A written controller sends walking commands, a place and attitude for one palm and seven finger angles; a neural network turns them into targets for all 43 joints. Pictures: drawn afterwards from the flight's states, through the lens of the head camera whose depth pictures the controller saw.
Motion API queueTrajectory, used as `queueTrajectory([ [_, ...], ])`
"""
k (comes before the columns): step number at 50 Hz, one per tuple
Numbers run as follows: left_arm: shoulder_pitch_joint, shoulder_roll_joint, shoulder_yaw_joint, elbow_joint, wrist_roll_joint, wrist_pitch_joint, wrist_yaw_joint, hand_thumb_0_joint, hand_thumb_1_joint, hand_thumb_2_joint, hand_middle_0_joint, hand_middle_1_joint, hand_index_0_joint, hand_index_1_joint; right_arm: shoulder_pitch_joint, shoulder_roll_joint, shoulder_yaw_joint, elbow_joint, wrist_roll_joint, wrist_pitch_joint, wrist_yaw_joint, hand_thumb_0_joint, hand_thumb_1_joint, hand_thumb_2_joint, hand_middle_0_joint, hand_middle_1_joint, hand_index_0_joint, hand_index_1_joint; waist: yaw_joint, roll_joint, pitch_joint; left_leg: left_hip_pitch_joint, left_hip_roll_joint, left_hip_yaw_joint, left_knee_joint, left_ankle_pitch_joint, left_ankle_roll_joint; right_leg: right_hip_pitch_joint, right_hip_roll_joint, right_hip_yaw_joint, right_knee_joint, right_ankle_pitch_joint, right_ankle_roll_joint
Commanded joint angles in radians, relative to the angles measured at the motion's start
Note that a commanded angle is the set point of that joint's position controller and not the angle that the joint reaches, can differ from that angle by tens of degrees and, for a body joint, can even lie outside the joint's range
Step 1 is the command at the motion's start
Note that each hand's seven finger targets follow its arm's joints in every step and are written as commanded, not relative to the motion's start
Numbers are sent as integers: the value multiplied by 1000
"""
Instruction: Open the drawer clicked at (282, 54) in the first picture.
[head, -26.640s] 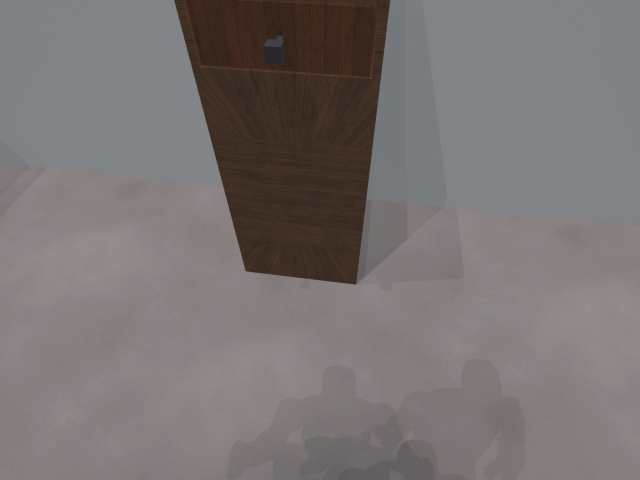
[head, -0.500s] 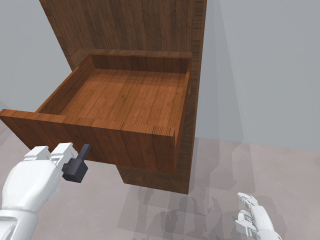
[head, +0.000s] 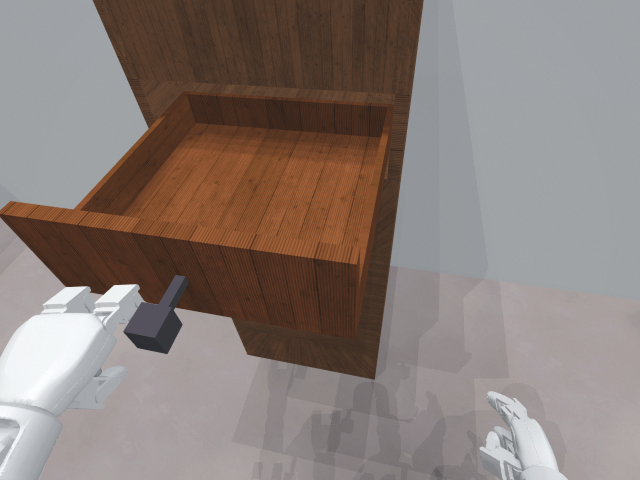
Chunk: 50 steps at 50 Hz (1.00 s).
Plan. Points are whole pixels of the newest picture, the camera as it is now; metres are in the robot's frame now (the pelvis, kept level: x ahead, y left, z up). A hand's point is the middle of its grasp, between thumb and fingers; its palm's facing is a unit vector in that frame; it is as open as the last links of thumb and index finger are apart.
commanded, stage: open the thumb to release the handle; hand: left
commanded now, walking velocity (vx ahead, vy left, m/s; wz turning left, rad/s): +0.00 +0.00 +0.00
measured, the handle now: (163, 311) +0.24 +0.20 +0.14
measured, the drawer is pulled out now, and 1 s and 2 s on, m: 0.30 0.30 0.29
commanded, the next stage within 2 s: lift the hand off the handle in 0.18 s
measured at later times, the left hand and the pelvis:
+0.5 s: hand (122, 340) +0.21 +0.24 +0.12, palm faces +0.12 -0.06 -0.99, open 13.7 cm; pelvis -0.01 +0.00 +0.00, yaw +0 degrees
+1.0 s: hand (114, 320) +0.21 +0.23 +0.16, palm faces +0.07 -0.04 -1.00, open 13.5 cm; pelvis -0.01 -0.01 +0.01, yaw +1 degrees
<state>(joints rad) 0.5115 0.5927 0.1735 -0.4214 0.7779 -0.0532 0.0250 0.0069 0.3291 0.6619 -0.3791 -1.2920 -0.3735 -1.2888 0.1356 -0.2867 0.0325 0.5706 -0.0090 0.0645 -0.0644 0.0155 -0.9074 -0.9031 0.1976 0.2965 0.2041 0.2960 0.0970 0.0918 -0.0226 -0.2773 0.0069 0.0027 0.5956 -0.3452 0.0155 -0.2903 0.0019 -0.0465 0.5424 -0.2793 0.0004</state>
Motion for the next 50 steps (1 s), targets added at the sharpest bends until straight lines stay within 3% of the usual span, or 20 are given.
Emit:
queueTrajectory([
  [1, -101, 228, 193, -229, 39, -49, 114, 0, -290, 390, -315, -1222, -315, -1222, -136, -90, -44, -164, -10, -58, -7, 0, -900, -900, 200, 300, 200, 300, 3, 6, -160, 33, 1, -1, -64, 335, -22, 49, -3, -6, -52, 204, -6],
  [4, -134, 211, 192, -212, 53, -42, 148, 0, -500, 300, -300, -1200, -300, -1200, -149, -69, -37, -159, -10, -55, 1, 0, -900, -900, 200, 300, 200, 300, 9, 18, -182, 26, -4, -2, -64, 309, -26, 47, -3, -8, -39, 169, -14],
  [11, -217, 144, 69, -126, 40, 37, 89, 0, -500, 300, -300, -1200, -300, -1200, -172, -72, -43, -148, 5, -39, 7, 0, -900, -900, 200, 300, 200, 300, -13, -35, -115, 18, -4, -8, -111, 250, -21, 37, 5, -18, -64, 116, -7],
  [13, -239, 191, 95, -84, 39, 64, 62, 0, -500, 300, -300, -1200, -300, -1200, -196, -77, -35, -145, 16, -35, 3, 0, -900, -900, 200, 300, 200, 300, -12, -49, -98, 17, 2, -9, -123, 211, -18, 52, 9, -10, -76, 91, -10],
  [14, -325, -45, -160, -230, 38, 65, 34, 0, -500, 300, -300, -1200, -300, -1200, -208, -51, -19, -180, 8, -42, 20, 0, -900, -900, 200, 300, 200, 300, -31, -14, -141, 48, -8, -14, -129, 231, -11, 40, 0, -20, -71, 85, -9],
  [18, -381, 146, -22, -193, 94, 76, 44, 0, -500, 300, -300, -1200, -300, -1200, -206, -68, -21, -150, 9, -47, 10, 0, -900, -900, 200, 300, 200, 300, -14, -30, -133, 40, 13, -22, -150, 194, -15, 79, 13, -15, -76, 73, -14],
  [19, -374, 104, -53, -183, 137, 77, 48, 0, -500, 300, -300, -1200, -300, -1200, -192, -43, -3, -154, -9, -46, 19, 0, -900, -900, 200, 300, 200, 300, 7, -39, -157, 33, 4, -18, -150, 226, -11, 85, 7, -24, -67, 62, -20],
  [20, -389, 132, -27, -163, 153, 82, 59, 0, -500, 300, -300, -1200, -300, -1200, -203, -45, -12, -137, -3, -34, 18, 0, -900, -900, 200, 300, 200, 300, 8, -24, -135, 35, 10, -21, -161, 249, -18, 99, 12, -19, -76, 87, -26],
  [22, -414, 74, -82, -118, 177, 106, 51, 0, -500, 300, -300, -1200, -300, -1200, -208, -41, -11, -129, -3, -24, 31, 0, -900, -900, 200, 300, 200, 300, 1, -13, -102, 36, 4, -14, -162, 254, -22, 72, 12, -19, -80, 83, -28],
  [26, -439, 90, -78, -88, 117, 127, 0, 0, -500, 300, -300, -1200, -300, -1200, -215, -47, -14, -130, 10, -18, 28, 0, -900, -900, 200, 300, 200, 300, -6, -9, -112, 63, -6, -3, -171, 260, -12, 115, 11, -13, -101, 122, -21],
  [28, -475, 169, -9, -50, 101, 131, -12, 0, -500, 300, -300, -1200, -300, -1200, -230, -57, -11, -122, 22, -19, 20, 0, -900, -900, 200, 300, 200, 300, -14, -9, -100, 59, 0, -2, -176, 219, -13, 125, 15, -1, -111, 107, -19],
  [29, -506, 102, -77, -52, 114, 126, -24, 0, -500, 300, -300, -1200, -300, -1200, -221, -41, 0, -128, 11, -20, 25, 0, -900, -900, 200, 300, 200, 300, -10, -34, -110, 57, -10, -2, -180, 227, -9, 120, 11, -11, -111, 93, -21],
  [33, -551, 193, 0, -107, 85, 95, -29, 0, -500, 300, -300, -1200, -300, -1200, -236, -55, -8, -130, 21, -33, 14, 0, -900, -900, 200, 300, 200, 300, -11, 9, -145, 91, -5, -5, -180, 233, -7, 151, 10, 3, -122, 118, -17],
  [36, -564, 149, -39, -130, 74, 71, -39, 0, -500, 300, -300, -1200, -300, -1200, -227, -47, -11, -130, 14, -42, 14, 0, -900, -900, 200, 300, 200, 300, -12, -18, -147, 102, -16, -4, -185, 266, -2, 152, 4, -7, -131, 141, -14],
  [38, -604, 218, 26, -150, 47, 57, -40, 0, -500, 300, -300, -1200, -300, -1200, -238, -56, -12, -131, 22, -58, 8, 0, -900, -900, 200, 300, 200, 300, -16, 9, -156, 119, -9, -7, -182, 256, -6, 163, 5, 4, -137, 145, -14],
  [41, -585, 200, 16, -197, 28, 32, -48, 0, -500, 300, -300, -1200, -300, -1200, -224, -54, -15, -137, 12, -70, 8, 0, -900, -900, 200, 300, 200, 300, -10, -13, -181, 133, -22, -2, -180, 290, -1, 180, -4, -2, -139, 181, -8],
  [43, -591, 276, 91, -215, 2, 24, -46, 0, -500, 300, -300, -1200, -300, -1200, -243, -65, -14, -142, 22, -83, 3, 0, -900, -900, 200, 300, 200, 300, -8, 11, -180, 137, -15, -2, -174, 279, -5, 189, -4, 13, -145, 184, -8],
  [44, -614, 209, 29, -225, 4, 16, -55, 0, -500, 300, -300, -1200, -300, -1200, -233, -44, -3, -145, 9, -89, 6, 0, -900, -900, 200, 300, 200, 300, -8, -8, -191, 134, -28, -2, -176, 294, -1, 188, -9, 1, -140, 183, -7],
  [48, -638, 291, 118, -236, -36, -4, -54, 0, -500, 300, -300, -1200, -300, -1200, -229, -65, -19, -133, 22, -107, 1, 0, -900, -900, 200, 300, 200, 300, -16, 23, -186, 156, -20, -2, -172, 298, -6, 187, -5, 11, -154, 201, -7],
  [50, -611, 247, 81, -200, -25, 5, -62, 0, -500, 300, -300, -1200, -300, -1200, -217, -54, -20, -124, 15, -101, 9, 0, -900, -900, 200, 300, 200, 300, -12, 7, -161, 142, -26, -2, -181, 330, -6, 185, -7, -2, -151, 220, -7],
])
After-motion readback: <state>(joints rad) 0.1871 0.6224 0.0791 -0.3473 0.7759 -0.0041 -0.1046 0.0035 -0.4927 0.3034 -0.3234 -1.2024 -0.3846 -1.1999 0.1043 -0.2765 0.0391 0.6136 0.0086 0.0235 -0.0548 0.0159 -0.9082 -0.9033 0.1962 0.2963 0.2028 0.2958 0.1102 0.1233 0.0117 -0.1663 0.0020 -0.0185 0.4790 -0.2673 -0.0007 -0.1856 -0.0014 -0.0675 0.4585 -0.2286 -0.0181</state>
